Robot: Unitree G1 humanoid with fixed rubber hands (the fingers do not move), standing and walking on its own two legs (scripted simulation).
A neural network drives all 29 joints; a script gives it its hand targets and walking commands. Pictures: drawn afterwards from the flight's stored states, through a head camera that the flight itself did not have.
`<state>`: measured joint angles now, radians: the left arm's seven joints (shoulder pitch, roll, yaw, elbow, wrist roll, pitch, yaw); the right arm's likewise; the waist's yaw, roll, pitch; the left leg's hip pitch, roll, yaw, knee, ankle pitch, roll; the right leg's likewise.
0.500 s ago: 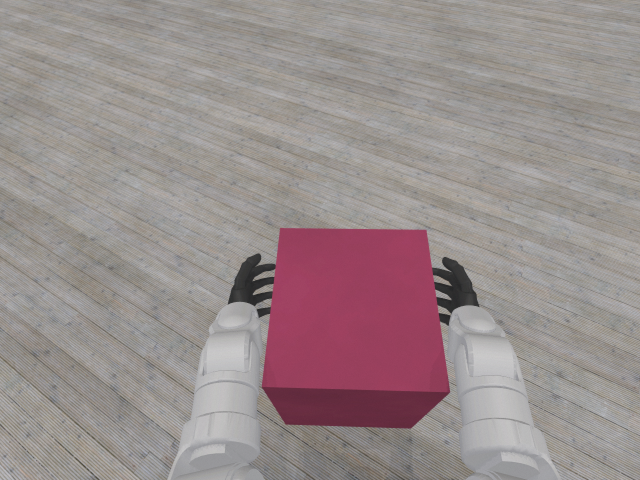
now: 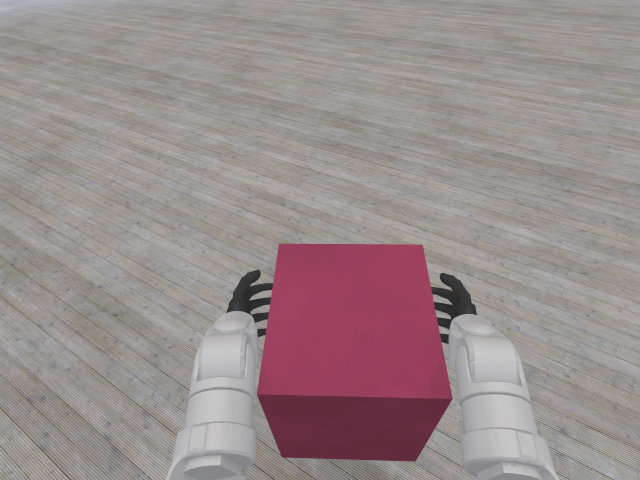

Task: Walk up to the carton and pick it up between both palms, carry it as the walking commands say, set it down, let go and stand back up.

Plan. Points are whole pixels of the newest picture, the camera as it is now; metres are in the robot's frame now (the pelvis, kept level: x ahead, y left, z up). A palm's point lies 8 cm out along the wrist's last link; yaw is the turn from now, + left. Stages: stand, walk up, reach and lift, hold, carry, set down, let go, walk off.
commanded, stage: reach and lift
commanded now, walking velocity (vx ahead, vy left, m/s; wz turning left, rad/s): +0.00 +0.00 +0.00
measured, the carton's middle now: (349, 355) +0.30 +0.00 -0.02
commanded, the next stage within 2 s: hold in 0.92 s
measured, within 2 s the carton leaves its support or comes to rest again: neither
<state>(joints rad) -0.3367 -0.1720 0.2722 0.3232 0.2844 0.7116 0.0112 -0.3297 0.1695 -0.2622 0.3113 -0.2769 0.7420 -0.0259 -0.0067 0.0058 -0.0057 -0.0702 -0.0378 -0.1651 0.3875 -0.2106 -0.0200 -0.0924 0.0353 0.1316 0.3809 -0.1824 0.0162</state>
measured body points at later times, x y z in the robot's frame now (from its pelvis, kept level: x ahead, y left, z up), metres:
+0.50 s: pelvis -0.01 +0.00 +0.00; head -0.04 +0.00 +0.45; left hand +0.31 +0.15 +0.05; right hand +0.31 -0.15 +0.04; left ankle +0.01 +0.14 -0.74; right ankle +0.02 -0.13 -0.74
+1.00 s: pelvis +0.00 +0.00 +0.00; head -0.05 +0.00 +0.45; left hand +0.30 +0.15 +0.04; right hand +0.30 -0.15 +0.04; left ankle +0.01 +0.13 -0.74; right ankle +0.03 -0.13 -0.74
